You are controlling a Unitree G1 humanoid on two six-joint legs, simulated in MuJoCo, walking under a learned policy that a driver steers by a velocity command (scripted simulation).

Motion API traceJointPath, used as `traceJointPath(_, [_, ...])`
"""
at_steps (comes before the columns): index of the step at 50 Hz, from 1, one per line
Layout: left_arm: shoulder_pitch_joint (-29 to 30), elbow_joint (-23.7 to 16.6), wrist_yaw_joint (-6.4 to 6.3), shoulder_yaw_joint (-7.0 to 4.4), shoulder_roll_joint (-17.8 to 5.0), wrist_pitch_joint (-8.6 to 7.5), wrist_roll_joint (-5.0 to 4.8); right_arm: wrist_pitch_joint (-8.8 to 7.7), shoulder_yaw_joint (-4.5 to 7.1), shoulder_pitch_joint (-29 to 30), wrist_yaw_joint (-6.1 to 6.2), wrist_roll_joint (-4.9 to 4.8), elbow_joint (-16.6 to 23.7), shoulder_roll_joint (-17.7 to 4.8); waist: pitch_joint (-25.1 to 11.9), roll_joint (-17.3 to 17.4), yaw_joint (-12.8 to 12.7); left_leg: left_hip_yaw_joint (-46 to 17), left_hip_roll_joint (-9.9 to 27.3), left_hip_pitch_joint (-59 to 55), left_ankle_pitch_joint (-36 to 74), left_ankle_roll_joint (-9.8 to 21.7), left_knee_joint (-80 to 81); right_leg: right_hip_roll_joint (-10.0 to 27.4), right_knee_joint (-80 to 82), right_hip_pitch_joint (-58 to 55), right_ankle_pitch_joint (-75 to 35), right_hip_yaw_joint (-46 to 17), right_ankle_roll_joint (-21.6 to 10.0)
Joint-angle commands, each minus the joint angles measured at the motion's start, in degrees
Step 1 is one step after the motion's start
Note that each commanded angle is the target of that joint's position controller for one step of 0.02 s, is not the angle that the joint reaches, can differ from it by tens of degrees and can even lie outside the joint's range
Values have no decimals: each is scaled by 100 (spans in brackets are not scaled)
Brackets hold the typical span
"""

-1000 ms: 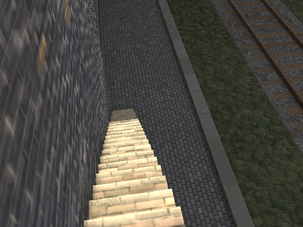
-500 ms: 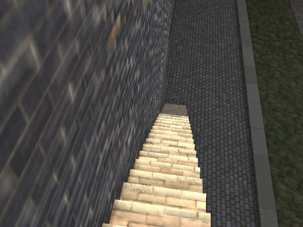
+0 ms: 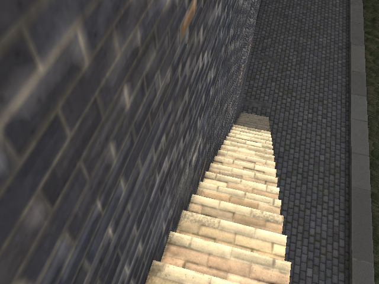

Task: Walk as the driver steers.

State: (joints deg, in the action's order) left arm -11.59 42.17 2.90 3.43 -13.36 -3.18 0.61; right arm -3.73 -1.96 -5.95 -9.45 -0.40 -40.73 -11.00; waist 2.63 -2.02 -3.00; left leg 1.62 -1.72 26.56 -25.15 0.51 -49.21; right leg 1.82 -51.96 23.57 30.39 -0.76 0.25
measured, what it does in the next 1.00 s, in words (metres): goes down: right foot 0.21 m lower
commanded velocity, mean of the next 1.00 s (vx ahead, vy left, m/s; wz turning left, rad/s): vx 0.30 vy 0.00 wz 0.03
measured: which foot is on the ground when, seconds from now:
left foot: down 0.00-0.86, up 0.88-1.00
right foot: down 0.00-0.54, up 0.56-0.86, down 0.88-1.00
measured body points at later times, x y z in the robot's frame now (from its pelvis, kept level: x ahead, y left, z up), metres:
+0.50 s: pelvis +0.02 -0.02 +0.01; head +0.01 -0.02 +0.46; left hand +0.06 +0.25 -0.11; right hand +0.12 -0.27 -0.10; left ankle +0.03 +0.10 -0.69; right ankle -0.04 -0.11 -0.70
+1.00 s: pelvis +0.18 -0.11 -0.19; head +0.17 -0.12 +0.25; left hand +0.15 +0.13 -0.33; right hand +0.18 -0.39 -0.34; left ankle +0.16 +0.03 -0.63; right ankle +0.18 -0.20 -0.90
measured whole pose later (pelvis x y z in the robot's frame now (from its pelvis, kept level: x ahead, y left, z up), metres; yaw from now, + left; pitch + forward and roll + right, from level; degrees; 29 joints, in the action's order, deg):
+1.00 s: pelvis +0.18 -0.11 -0.19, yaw +0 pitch -2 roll -1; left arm -26.2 56.6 3.6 -2.4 -10.3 -4.2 2.3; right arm 1.5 5.2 -23.0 4.7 -0.4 -52.4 -15.7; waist 0.0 3.1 0.4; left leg -4.1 -0.7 48.8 -25.4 3.3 -119.1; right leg -1.1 -45.3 18.3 24.8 4.5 -2.9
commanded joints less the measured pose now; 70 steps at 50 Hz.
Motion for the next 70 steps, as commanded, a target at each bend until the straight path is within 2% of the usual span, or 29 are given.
traceJointPath(1, [445,-503,-55,-281,-934,-160,-68,-33,226,-330,51,22,305,-643,-762,125,337,-214,378,-1009,2590,-105,893,223,1554,-531,-3882,-583,-39])
traceJointPath(13, [-435,-267,-141,-502,-921,-287,96,228,523,-565,357,353,350,-1254,-318,817,123,-1231,1102,-7,-1295,798,2721,-506,892,-918,13,144,-178])
traceJointPath(14, [-507,-307,-178,-473,-768,-276,39,133,433,-629,333,309,283,-1041,-475,520,50,-1406,1162,-32,-1414,928,2783,-560,878,-1006,-78,180,-105])
traceJointPath(15, [-1416,51,69,-326,-12,100,241,261,453,-551,833,-323,-169,-875,-1106,1083,-461,-364,646,-595,15,215,1685,-166,1697,-1810,-496,-258,-434])
traceJointPath(17, [-1343,78,65,-645,-1046,297,229,370,374,-189,1060,-174,193,-692,-40,-763,-164,322,101,817,-430,-131,772,813,3061,-1920,-323,-2378,-888])
traceJointPath(21, [-958,58,-21,-733,-1078,209,312,333,468,-667,1062,-124,-345,-949,536,-727,150,196,398,124,704,-48,178,833,3297,-1094,-1078,-2106,-1171])
traceJointPath(22, [433,-532,-209,-825,-1605,-269,98,32,192,-616,559,767,160,-343,900,-624,477,-230,290,-524,1102,265,-757,834,2522,747,442,-1944,-1312])
traceJointPath(23, [589,-410,-349,-695,-1176,-433,97,-174,286,-1136,433,822,-53,-250,408,245,761,-206,111,-1038,946,436,-404,651,2084,1164,820,-1506,-1378])
traceJointPath(26, [-152,-35,-390,-582,-885,-574,79,-417,375,-1868,317,633,-2,-612,190,375,498,-755,224,-1207,-605,1059,1122,-66,519,1342,1121,-673,-1345])
traceJointPath(28, [-176,-139,-251,-363,-325,-574,322,-406,445,-2209,442,661,-6,-998,-286,1822,688,-4132,1623,-1559,-2053,2335,2559,-798,-1619,2340,926,-134,-446])
traceJointPath(29, [566,-290,-317,-304,-326,-559,410,-430,357,-2075,596,574,97,-726,-21,1344,1044,-5014,2062,-1587,-2728,2422,2593,-374,-2029,3360,649,-803,-197])
traceJointPath(35, [-377,27,-375,-297,-668,-435,670,-427,149,-1516,912,440,-233,-271,-376,585,456,-2121,1063,791,-1723,1609,170,-288,-2236,1767,-1081,-137,13])
traceJointPath(37, [212,-82,-192,-341,-686,-430,557,-474,23,-2334,1094,471,-481,151,-325,913,993,-2063,1048,-78,-1801,1332,-1140,26,-1183,3059,-2027,-528,-105])
traceJointPath(38, [-184,243,76,-479,-293,-319,98,-281,385,-2804,1367,-150,-1170,-560,-149,381,627,-1642,879,496,-1353,883,-1160,-148,-82,1150,-2620,-187,126])
traceJointPath(40, [-358,195,374,-231,399,-73,-322,101,511,-2044,1708,-156,-932,-967,79,429,228,-529,623,2183,-2024,580,-854,-401,1965,-1563,-4948,543,265])
traceJointPath(44, [-3035,1028,130,-703,-555,224,50,436,715,-1480,1362,128,-998,-744,-313,52,-1065,33,-233,2824,-2506,840,-6362,282,2513,-3987,-4052,235,-15])
traceJointPath(46, [-3210,1162,107,-870,-1573,-46,234,274,605,-1935,1258,-392,-273,-43,-666,-1187,-20,-598,-220,4610,-1386,658,-8238,1819,971,-4258,-9520,-1410,465])
traceJointPath(47, [-3244,1361,84,-1194,-2019,-107,136,290,587,-2147,1360,-242,-396,-78,-1171,-1258,31,-744,45,5075,-580,517,-8027,2396,1810,-4137,-5289,-2708,-296])
traceJointPath(51, [-1811,1561,9,-737,-351,-355,260,560,715,-1174,1382,162,-541,-581,744,-211,462,-1054,581,4439,1859,-140,-5199,1933,2801,-800,-943,-2906,-1002])
traceJointPath(52, [-941,1435,-53,-625,-262,-422,5,606,557,-800,1281,109,-247,-372,978,138,962,-666,728,2976,3107,-396,-2916,1408,3331,803,-1006,-2075,-811])
traceJointPath(54, [-633,1602,-46,-707,-693,-421,108,791,552,-1309,1230,145,-812,-210,523,-437,1049,-276,593,963,4097,-504,-2573,1107,3129,1464,-1918,-1657,-1104])
traceJointPath(57, [-928,1664,-64,-614,-427,-472,-118,640,544,-324,1156,110,-639,-419,653,-369,587,-542,780,1642,5894,-185,34,692,2509,-104,-784,-1176,-1012])
traceJointPath(64, [-1847,1605,-132,-596,-453,-201,367,316,465,713,1077,-32,-839,-455,743,-205,-381,-378,691,404,4952,59,2505,493,1262,-1020,-879,-924,-1068])
traceJointPath(65, [-1697,1606,-131,-477,-638,-452,409,181,-74,59,245,1111,-592,195,1001,-113,-166,-819,905,204,4696,24,1495,1022,37,228,233,-1577,-1439])
traceJointPath(66, [-1819,1655,-204,-600,-372,-388,390,66,569,-372,817,-32,-1229,-571,314,494,48,-179,671,-74,6246,144,2797,464,180,-1398,-1239,-504,-970])
traceJointPath(67, [-1647,1572,-239,-646,-633,-210,365,-38,573,-799,981,-136,-1435,-745,191,225,-88,-222,805,-957,5907,94,2829,470,-566,-980,-1365,-703,-933])
traceJointPath(68, [-1815,1696,-37,-389,-632,-306,465,68,201,-1049,200,1175,-1268,-497,495,307,38,-516,1042,-1190,4554,-36,2220,413,-2363,-268,62,-928,-915])
traceJointPath(69, [-1346,1635,13,-600,-1082,-299,185,85,374,-1763,127,1117,-1291,-564,131,1049,641,133,500,-1439,4338,256,3871,-107,-3121,-675,671,-613,-882])
traceJointPath(70, [-2044,2035,145,-540,-858,-86,460,6,438,-2612,203,1014,-1685,-826,99,1466,718,175,533,-2957,4365,520,3603,-597,-4674,410,680,-465,-618])
Next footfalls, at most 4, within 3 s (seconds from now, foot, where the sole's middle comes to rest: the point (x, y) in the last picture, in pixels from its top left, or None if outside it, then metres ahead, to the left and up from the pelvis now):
0.88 right None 0.22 -0.20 -0.94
1.40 left None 0.49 0.05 -1.14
1.92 right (249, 276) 0.66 -0.24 -1.35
2.52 left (208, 237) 0.93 -0.03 -1.55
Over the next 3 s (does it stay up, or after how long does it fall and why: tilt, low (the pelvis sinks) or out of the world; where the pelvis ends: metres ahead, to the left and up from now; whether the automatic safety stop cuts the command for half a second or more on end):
stays up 1.02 -0.22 -0.89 its command is cut before an obstacle after 1.4 s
